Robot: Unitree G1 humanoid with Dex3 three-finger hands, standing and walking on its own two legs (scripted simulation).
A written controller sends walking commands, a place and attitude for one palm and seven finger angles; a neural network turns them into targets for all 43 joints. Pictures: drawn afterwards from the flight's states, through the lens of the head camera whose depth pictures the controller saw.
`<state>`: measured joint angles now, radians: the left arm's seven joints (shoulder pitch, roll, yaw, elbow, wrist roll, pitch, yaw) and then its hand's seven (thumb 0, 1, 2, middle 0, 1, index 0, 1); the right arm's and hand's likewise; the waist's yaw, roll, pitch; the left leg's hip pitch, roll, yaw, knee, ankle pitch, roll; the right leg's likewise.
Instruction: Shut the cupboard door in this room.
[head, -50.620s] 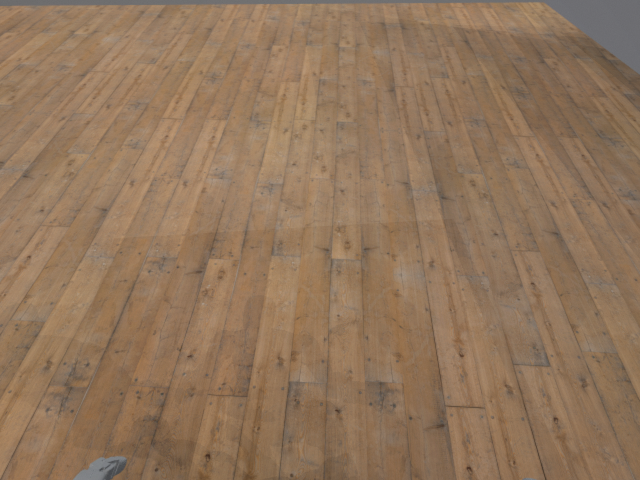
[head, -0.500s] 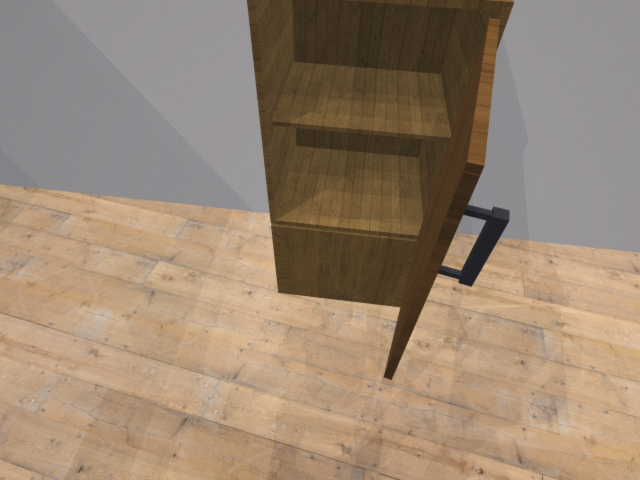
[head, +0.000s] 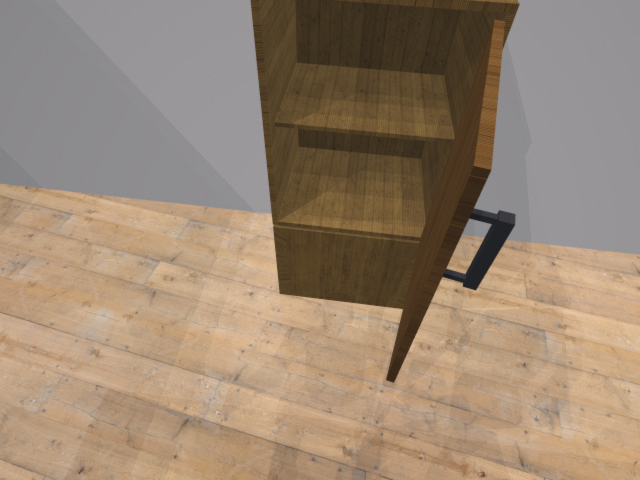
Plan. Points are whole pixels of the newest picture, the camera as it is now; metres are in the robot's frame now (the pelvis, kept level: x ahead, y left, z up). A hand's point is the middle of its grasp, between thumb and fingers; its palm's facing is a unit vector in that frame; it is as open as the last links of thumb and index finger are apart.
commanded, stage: stand and wait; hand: left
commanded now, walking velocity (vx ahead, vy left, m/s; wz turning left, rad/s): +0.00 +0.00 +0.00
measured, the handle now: (472, 249) +0.42 -0.18 +0.06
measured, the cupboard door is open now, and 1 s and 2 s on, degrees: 78 78 78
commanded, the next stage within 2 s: turn or walk to find it in 1.20 s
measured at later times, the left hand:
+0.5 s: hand out of the picture +0.07 +0.25 -0.16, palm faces -0.02 -0.94 -0.33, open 7.4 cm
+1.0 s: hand out of the picture +0.06 +0.25 -0.16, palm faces -0.02 -0.94 -0.34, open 7.4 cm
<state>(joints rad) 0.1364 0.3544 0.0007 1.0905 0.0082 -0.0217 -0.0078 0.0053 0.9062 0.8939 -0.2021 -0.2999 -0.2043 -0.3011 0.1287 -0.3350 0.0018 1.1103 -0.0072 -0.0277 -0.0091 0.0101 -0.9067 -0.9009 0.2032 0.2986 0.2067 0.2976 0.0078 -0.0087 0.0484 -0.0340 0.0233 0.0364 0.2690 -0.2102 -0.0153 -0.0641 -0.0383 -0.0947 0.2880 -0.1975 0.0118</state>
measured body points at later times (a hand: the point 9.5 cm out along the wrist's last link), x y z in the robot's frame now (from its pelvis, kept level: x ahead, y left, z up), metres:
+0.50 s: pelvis +0.00 +0.00 +0.00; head +0.01 +0.01 +0.45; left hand +0.07 +0.30 -0.13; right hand +0.07 -0.30 -0.13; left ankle -0.04 +0.12 -0.75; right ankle -0.03 -0.12 -0.75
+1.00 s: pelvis +0.00 +0.00 +0.00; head +0.01 +0.00 +0.45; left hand +0.06 +0.30 -0.13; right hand +0.07 -0.30 -0.13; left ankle -0.04 +0.12 -0.75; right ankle -0.03 -0.12 -0.75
